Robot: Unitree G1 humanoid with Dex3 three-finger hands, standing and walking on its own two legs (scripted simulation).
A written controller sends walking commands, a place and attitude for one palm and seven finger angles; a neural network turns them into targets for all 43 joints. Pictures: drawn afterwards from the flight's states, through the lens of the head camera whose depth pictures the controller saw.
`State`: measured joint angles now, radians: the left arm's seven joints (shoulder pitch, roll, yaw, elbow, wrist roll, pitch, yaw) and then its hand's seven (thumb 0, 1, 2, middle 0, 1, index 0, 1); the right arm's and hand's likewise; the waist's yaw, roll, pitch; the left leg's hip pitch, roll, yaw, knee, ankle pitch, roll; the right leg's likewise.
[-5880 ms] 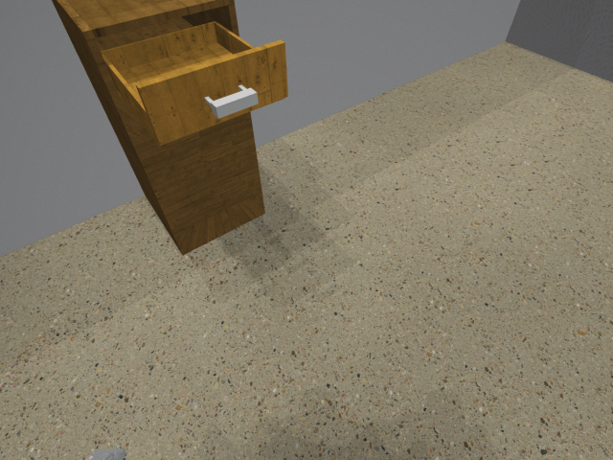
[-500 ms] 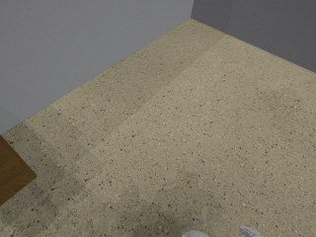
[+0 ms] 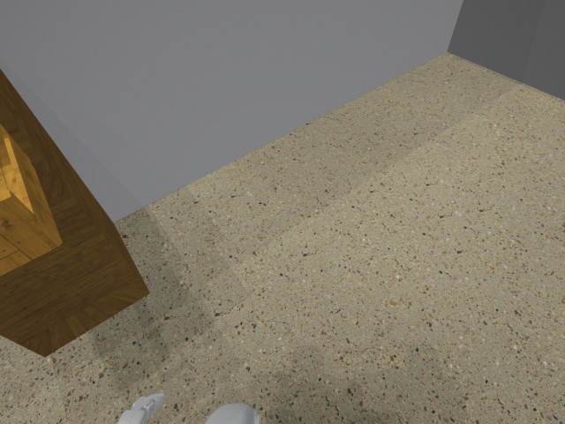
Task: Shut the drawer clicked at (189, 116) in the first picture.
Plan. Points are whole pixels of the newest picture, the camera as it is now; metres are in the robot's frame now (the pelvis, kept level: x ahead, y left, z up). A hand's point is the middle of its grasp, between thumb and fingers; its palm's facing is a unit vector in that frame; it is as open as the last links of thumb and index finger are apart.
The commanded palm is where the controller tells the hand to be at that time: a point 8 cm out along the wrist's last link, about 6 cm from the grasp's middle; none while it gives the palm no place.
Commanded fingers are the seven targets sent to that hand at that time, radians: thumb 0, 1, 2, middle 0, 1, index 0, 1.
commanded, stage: turn to face it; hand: left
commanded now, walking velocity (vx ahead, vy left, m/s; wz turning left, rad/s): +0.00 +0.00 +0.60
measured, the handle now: out of the picture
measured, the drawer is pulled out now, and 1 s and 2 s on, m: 0.30 0.30 0.30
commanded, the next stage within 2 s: take the last steps up to it in 0.92 s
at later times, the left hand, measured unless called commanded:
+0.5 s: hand out of the picture +0.00 +0.29 -0.17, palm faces +0.33 -0.91 -0.26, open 7.4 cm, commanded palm none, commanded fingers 0.00 0.90 0.90 -0.20 -0.30 -0.20 -0.30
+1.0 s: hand out of the picture -0.03 +0.20 -0.15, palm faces +0.52 -0.81 -0.27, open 7.4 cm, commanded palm none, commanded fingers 0.00 0.90 0.90 -0.20 -0.30 -0.20 -0.30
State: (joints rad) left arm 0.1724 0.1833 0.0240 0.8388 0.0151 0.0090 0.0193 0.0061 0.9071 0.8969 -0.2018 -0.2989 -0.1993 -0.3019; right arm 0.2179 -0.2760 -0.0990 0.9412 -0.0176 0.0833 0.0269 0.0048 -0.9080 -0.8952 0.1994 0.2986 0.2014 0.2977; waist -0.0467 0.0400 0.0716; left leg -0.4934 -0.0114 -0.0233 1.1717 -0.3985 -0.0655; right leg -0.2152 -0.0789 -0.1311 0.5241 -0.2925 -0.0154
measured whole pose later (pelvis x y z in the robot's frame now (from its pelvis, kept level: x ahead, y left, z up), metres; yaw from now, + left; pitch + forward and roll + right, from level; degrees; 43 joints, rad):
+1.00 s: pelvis +0.00 +0.00 +0.00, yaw +32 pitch -2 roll +2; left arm 0.24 0.17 0.03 0.91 0.02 0.01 0.02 0.01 0.91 0.90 -0.20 -0.30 -0.20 -0.30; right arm 0.23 -0.26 -0.08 0.99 -0.02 0.09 0.01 0.00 -0.91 -0.90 0.20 0.30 0.20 0.30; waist -0.02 0.03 0.05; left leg -0.43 0.01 -0.03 1.07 -0.40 -0.06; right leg -0.20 -0.07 -0.14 0.49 -0.26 -0.03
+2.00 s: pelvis +0.17 +0.15 +0.00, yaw +38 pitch -1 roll +0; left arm 0.24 0.17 0.05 1.05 0.02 -0.05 0.01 -0.01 0.95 0.90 -0.20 -0.30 -0.20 -0.30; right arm 0.27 -0.17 -0.05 1.05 -0.02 -0.01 -0.01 0.00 -0.91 -0.90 0.19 0.30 0.20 0.30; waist -0.02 0.02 0.02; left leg -0.48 0.11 0.05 0.89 -0.28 -0.03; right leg -0.20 0.00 -0.16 0.42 -0.20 -0.06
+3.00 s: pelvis +0.16 +0.15 -0.01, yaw +38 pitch +0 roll +0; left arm 0.30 0.17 0.01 1.07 0.01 0.00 0.04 0.01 0.91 0.90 -0.20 -0.30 -0.20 -0.30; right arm 0.29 -0.19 -0.01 1.01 -0.02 0.00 -0.01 0.00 -0.91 -0.90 0.20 0.30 0.20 0.30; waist 0.00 0.02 0.03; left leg -0.19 0.02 0.05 0.57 -0.37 0.01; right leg -0.27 -0.06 -0.08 0.56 -0.28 0.01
